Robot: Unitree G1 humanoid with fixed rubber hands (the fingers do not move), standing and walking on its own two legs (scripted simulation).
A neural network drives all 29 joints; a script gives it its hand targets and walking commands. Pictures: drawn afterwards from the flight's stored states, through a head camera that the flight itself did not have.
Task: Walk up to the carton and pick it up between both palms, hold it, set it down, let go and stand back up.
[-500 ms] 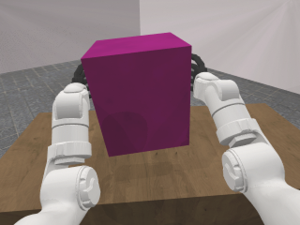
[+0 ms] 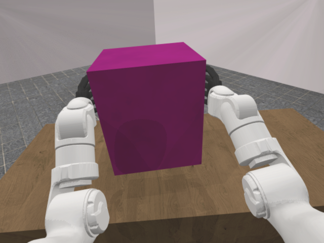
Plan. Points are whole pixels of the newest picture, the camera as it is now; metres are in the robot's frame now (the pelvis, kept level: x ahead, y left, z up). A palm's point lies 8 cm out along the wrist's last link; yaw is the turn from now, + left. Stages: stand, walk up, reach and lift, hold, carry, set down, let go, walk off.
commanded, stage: hold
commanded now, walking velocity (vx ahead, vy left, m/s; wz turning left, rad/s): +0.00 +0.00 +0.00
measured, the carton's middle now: (150, 105) +0.38 +0.00 +0.25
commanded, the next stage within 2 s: none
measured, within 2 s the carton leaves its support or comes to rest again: neither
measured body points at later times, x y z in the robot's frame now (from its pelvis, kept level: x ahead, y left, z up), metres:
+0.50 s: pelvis -0.01 +0.01 +0.00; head -0.11 +0.02 +0.44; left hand +0.37 +0.15 +0.29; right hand +0.36 -0.15 +0.30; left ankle +0.00 +0.14 -0.75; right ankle +0.01 -0.14 -0.75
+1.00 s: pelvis +0.00 +0.00 +0.00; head -0.09 +0.00 +0.44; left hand +0.38 +0.15 +0.28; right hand +0.38 -0.15 +0.28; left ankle +0.00 +0.14 -0.75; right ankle +0.01 -0.14 -0.75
